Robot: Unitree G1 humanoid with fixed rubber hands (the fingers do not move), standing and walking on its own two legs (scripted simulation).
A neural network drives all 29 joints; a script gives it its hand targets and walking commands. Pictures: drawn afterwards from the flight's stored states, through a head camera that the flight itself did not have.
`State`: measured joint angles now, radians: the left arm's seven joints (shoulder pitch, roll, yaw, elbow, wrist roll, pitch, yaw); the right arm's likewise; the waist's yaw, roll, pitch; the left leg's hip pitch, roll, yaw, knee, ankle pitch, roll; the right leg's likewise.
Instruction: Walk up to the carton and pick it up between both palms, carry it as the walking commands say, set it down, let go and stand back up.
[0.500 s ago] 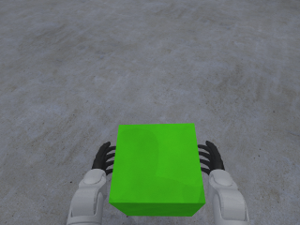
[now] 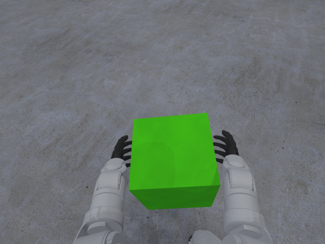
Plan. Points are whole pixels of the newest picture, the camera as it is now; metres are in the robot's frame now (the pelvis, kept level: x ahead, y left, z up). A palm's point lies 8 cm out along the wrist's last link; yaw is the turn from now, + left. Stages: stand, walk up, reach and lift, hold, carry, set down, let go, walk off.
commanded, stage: set down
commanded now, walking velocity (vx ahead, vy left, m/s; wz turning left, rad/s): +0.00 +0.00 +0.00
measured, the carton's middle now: (175, 165) +0.34 -0.05 -0.09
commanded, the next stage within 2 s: none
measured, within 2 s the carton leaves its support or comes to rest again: neither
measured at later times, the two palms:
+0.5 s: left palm (137, 162) +0.38 +0.07 -0.11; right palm (230, 161) +0.34 -0.22 -0.11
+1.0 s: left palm (140, 165) +0.40 +0.07 -0.20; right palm (222, 168) +0.36 -0.22 -0.20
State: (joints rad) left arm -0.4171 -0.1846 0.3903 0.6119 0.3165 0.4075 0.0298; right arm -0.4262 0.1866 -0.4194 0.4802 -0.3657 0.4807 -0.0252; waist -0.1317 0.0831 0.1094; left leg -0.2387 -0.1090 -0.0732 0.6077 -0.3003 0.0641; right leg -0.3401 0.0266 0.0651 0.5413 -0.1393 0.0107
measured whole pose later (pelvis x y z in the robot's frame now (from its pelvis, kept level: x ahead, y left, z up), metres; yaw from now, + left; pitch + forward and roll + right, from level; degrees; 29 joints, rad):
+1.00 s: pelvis -0.01 -0.02 -0.12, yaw +1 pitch +33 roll +2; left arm -0.70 -0.08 0.35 0.66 0.18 0.24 0.04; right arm -0.60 0.13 -0.42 0.47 -0.22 0.25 -0.09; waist -0.09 0.06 -0.11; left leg -1.34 -0.12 -0.03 1.26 -0.50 0.02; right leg -1.46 0.06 0.05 1.18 -0.30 -0.01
